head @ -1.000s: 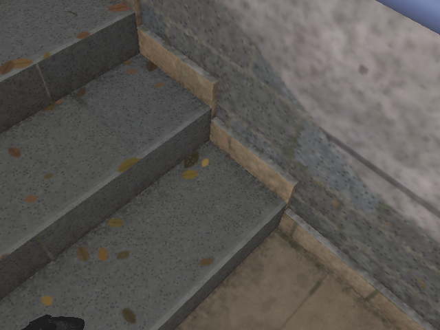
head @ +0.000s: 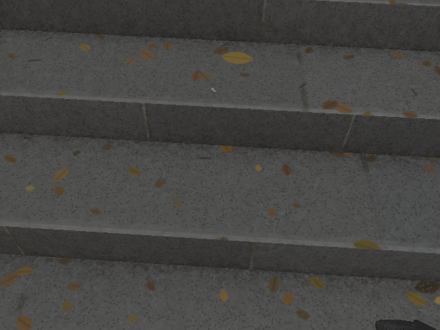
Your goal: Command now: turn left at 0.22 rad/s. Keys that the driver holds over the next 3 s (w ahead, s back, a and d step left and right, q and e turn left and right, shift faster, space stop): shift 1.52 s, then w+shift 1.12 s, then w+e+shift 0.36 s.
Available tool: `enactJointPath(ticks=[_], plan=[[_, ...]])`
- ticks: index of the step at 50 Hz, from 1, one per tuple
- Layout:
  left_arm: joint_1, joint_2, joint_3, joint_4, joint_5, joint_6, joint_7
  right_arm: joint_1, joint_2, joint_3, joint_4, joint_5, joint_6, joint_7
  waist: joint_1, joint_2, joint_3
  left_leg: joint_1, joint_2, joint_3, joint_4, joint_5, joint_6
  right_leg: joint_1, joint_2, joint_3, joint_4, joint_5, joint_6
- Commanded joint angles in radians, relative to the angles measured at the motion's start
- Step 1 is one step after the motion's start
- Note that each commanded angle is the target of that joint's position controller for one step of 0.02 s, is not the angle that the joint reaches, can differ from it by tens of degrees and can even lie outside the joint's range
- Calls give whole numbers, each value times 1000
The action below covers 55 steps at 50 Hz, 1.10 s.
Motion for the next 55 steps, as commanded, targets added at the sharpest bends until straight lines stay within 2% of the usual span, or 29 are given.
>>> enactJointPath(ticks=[1,2,3,4,5,6,7,8,10,12,14,17,24,35,41,42,55], plan=[[22,110,29,-58,43,-39,-2,59,-109,-45,-18,5,-21,-3,-12,58,-80,25,141,-172,-66,168,79,191,-99,95,-281,369,-57],[26,144,31,-54,68,-51,-7,119,-89,-43,-7,-9,-22,-2,-55,-118,-93,-42,55,-56,-3,-107,4,212,-243,219,-265,567,-154],[9,85,18,-48,71,-62,-16,51,-111,-49,-25,-15,-21,-13,-29,-200,-87,20,63,1,36,-197,-58,70,-329,315,-345,474,-277],[-56,54,5,-59,69,-67,-19,37,-129,-60,-12,-4,-16,-17,-40,-172,-60,62,89,25,70,-170,-82,42,-298,281,-344,409,-282],[-60,47,4,-52,60,-67,-15,19,-105,-57,0,-5,-11,-19,-39,-148,-61,69,92,33,22,-88,-90,64,-238,233,-324,356,-243],[-30,60,10,-43,43,-71,-9,-23,-85,-54,-6,-1,-10,-17,-29,-146,-50,52,104,23,-35,-12,-96,104,-204,214,-311,323,-211],[-18,67,12,-35,34,-75,-4,-19,-74,-51,3,-1,-9,-14,-28,-140,-48,65,117,19,-73,41,-99,119,-193,199,-302,313,-189],[-4,69,11,-34,31,-77,-2,-4,-62,-48,19,2,-11,-9,-30,-128,-46,93,119,23,-96,82,-98,113,-172,181,-298,300,-170],[31,72,14,-40,36,-81,-1,18,-84,-54,40,9,-18,-7,-12,-76,-43,114,123,23,-104,140,-84,104,-141,169,-300,237,-144],[16,58,13,-41,30,-82,3,42,-76,-57,68,3,-31,-1,-20,-46,-32,83,126,15,-128,119,-69,125,-114,126,-288,166,-126],[20,44,12,-40,28,-79,5,40,-75,-58,86,1,-38,0,-10,-3,-26,81,132,10,-144,156,-69,135,-101,111,-275,182,-124],[45,51,18,-34,31,-77,5,50,-78,-60,103,-1,-45,-2,-6,34,-29,91,136,6,-153,189,-73,149,-95,98,-270,229,-122],[55,37,24,-13,25,-77,-3,70,-80,-67,144,3,-51,-9,-7,28,-38,122,141,7,-167,231,-72,175,-73,69,-259,315,-111],[81,40,31,37,22,-77,-4,70,-73,-71,206,7,-50,-14,-7,16,-24,149,144,14,-181,244,-69,175,-70,66,-271,341,-104],[101,41,26,74,25,-69,-1,70,-71,-67,267,7,-52,-10,-6,18,-12,141,139,22,-180,230,-68,167,-66,66,-268,312,-109],[112,45,27,98,20,-70,1,70,-62,-64,276,3,-56,-7,-17,31,-22,153,143,27,-185,216,-73,164,-76,78,-274,310,-112],[133,60,17,209,17,-58,15,71,-80,-60,418,14,-64,-7,-10,11,6,126,139,42,-206,206,-73,183,-69,77,-283,321,-110]])
Next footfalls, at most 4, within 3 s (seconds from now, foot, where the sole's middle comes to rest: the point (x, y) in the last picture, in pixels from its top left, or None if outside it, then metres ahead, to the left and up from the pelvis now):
0.02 right None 0.02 -0.12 -0.77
1.84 left None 0.10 0.13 -0.77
2.26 right None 0.44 -0.07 -0.61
2.70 left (209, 187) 0.78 0.07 -0.46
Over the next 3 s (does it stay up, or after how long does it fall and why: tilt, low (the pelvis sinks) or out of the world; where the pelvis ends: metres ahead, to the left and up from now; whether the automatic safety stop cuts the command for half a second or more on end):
stays up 0.87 -0.02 0.31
